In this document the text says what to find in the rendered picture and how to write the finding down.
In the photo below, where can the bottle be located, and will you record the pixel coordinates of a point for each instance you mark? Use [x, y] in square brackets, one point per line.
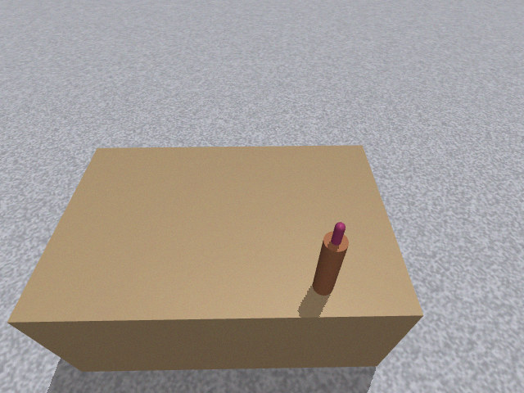
[331, 256]

